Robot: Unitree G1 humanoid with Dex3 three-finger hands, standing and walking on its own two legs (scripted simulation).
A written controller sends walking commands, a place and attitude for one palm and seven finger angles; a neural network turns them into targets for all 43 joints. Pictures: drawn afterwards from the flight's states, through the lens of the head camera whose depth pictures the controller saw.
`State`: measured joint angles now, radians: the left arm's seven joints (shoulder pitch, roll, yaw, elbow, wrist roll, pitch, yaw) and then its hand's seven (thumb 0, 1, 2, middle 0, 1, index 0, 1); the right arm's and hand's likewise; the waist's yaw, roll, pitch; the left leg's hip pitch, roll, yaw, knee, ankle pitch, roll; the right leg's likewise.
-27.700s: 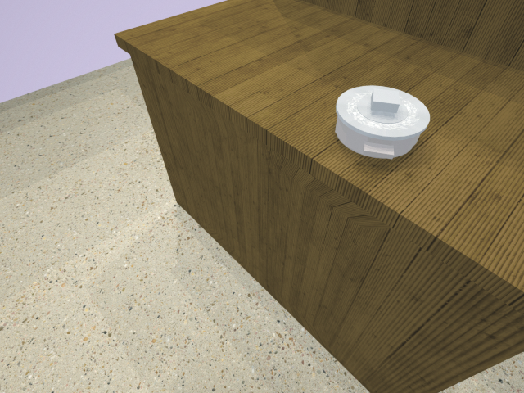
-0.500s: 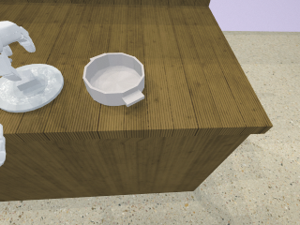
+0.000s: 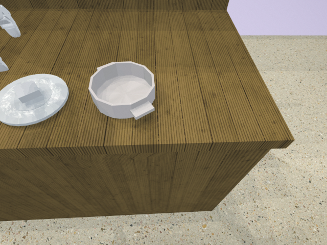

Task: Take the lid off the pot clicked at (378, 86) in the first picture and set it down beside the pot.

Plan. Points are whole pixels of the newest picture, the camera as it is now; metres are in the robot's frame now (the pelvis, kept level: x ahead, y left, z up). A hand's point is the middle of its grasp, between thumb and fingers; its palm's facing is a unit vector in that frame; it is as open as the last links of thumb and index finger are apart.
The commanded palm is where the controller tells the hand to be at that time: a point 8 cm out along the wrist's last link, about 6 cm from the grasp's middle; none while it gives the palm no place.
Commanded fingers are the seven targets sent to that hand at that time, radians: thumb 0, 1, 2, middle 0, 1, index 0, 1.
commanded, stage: raise the empty hand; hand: left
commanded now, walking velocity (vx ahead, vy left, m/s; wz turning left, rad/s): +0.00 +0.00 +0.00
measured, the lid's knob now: (27, 91) +0.47 +0.32 +0.11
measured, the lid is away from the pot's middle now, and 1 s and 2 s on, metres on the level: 0.23 0.23 0.23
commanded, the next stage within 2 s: draw the hand back to the body in 0.34 s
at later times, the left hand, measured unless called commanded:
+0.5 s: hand out of the picture +0.47 +0.32 +0.27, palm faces -0.19 -0.09 -0.98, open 11.1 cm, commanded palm +0.45 +0.32 +0.33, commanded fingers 0.00 -0.15 0.92 -0.50 -0.58 -0.50 -0.58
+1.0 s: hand out of the picture +0.42 +0.28 +0.28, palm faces +0.12 -0.47 -0.87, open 11.0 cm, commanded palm +0.37 +0.30 +0.32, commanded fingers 0.00 -0.15 0.92 -0.50 -0.58 -0.50 -0.58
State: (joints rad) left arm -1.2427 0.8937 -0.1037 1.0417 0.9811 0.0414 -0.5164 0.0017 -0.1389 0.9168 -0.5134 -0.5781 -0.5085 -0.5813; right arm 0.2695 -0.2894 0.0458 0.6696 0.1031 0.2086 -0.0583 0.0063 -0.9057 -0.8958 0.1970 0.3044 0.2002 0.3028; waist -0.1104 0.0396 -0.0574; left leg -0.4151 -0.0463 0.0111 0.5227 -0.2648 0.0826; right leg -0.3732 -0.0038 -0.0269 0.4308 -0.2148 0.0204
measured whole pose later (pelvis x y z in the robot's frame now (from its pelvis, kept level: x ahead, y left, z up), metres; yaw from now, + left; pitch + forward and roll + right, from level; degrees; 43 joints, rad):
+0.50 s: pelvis +0.00 -0.01 +0.00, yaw +0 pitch +9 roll -2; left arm -1.31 0.92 -0.12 1.06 1.00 0.10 -0.54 0.00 -0.14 0.92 -0.51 -0.58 -0.51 -0.58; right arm 0.26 -0.30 0.06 0.67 0.10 0.20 -0.06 0.01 -0.91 -0.90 0.20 0.30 0.20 0.30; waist -0.11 0.04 -0.05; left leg -0.38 -0.04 0.02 0.48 -0.25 0.07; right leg -0.35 0.00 -0.02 0.41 -0.21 0.01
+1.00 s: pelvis +0.00 -0.01 +0.00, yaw +1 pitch +3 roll -1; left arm -0.91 0.79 0.09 0.58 0.46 0.09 -0.38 0.00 -0.14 0.92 -0.52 -0.58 -0.51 -0.58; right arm 0.19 -0.28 0.05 0.56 0.10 0.15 -0.04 0.01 -0.91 -0.90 0.19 0.30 0.20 0.30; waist 0.01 0.06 -0.01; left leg -0.27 -0.05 0.00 0.46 -0.24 0.07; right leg -0.25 -0.01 -0.03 0.42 -0.22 0.00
